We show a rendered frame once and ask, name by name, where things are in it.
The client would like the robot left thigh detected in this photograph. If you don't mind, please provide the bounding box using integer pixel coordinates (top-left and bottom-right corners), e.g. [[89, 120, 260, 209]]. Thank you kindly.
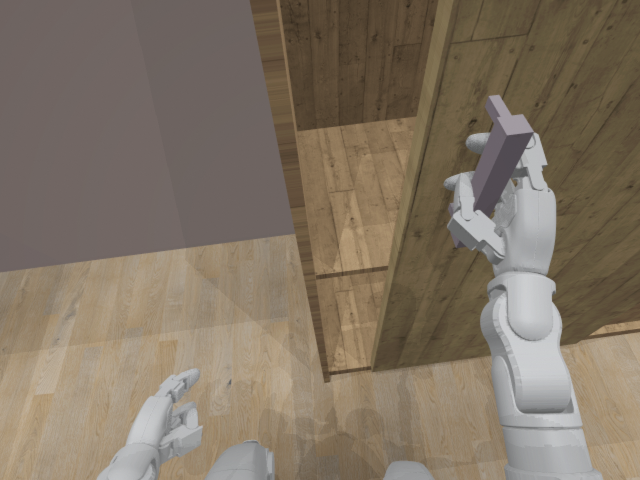
[[204, 443, 275, 480]]

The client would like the right robot forearm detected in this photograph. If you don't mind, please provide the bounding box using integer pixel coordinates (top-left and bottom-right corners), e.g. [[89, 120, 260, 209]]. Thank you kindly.
[[480, 271, 603, 480]]

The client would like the robot left hand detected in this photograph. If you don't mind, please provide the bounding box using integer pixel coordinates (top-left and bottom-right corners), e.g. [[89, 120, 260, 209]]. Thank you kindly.
[[125, 368, 203, 466]]

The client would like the left robot forearm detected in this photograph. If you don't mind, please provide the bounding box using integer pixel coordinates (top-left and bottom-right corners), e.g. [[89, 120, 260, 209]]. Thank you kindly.
[[96, 443, 160, 480]]

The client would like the wardrobe door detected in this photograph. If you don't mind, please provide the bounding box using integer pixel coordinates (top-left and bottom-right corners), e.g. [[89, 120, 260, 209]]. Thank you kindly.
[[606, 303, 640, 325], [370, 0, 640, 372]]

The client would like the robot right hand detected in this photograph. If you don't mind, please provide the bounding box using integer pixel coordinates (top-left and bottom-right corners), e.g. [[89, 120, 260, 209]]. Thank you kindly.
[[443, 133, 556, 277]]

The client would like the handle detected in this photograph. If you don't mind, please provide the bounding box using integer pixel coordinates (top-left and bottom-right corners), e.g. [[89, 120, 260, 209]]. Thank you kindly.
[[448, 95, 534, 248]]

